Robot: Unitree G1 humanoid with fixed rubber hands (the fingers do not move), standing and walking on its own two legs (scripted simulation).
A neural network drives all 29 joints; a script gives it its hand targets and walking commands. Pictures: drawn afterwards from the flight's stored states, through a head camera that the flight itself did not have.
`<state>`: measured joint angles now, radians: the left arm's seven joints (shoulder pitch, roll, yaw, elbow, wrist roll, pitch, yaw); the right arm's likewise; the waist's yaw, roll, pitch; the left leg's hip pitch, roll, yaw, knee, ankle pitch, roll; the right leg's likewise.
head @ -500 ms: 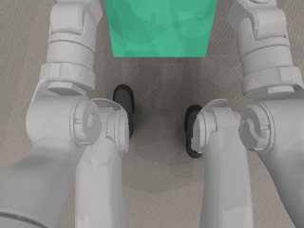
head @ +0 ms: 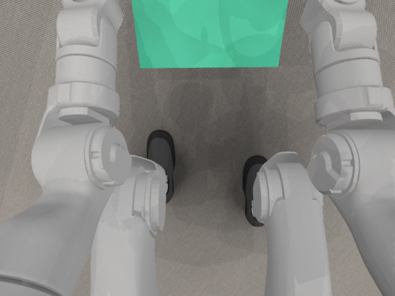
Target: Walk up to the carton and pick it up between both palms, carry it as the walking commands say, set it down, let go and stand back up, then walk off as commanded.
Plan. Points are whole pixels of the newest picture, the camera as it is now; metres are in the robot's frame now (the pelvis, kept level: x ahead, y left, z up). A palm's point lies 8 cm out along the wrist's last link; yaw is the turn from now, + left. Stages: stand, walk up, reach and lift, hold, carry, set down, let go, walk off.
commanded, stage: set down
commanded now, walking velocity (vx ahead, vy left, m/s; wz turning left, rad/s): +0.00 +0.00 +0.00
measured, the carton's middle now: out of the picture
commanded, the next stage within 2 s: none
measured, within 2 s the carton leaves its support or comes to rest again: neither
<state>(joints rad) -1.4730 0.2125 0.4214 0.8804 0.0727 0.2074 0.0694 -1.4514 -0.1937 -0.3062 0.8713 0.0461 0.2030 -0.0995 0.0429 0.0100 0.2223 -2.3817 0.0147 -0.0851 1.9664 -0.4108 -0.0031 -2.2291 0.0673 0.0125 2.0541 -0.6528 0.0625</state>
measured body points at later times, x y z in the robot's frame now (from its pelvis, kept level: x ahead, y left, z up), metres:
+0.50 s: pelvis +0.00 +0.00 +0.00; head +0.39 +0.03 +0.22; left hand +0.56 +0.21 -0.18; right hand +0.58 -0.09 -0.18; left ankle +0.13 +0.14 -0.37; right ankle +0.08 -0.13 -0.37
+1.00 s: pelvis +0.01 +0.00 +0.00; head +0.40 +0.03 +0.21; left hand +0.57 +0.21 -0.19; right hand +0.59 -0.09 -0.19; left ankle +0.13 +0.14 -0.37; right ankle +0.08 -0.13 -0.37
